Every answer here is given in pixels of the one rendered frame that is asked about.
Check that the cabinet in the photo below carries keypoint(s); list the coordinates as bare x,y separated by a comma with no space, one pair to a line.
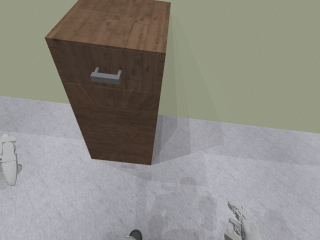
116,124

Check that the robot left foot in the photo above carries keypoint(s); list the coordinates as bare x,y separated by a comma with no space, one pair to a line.
136,234

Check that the drawer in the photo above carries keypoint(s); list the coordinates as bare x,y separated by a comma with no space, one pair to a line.
138,70

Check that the robot right hand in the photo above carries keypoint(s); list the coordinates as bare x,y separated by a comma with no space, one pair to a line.
246,230

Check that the robot left hand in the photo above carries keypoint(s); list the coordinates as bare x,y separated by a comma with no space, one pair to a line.
9,167

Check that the handle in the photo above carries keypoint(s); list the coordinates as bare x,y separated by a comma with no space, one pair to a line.
105,78

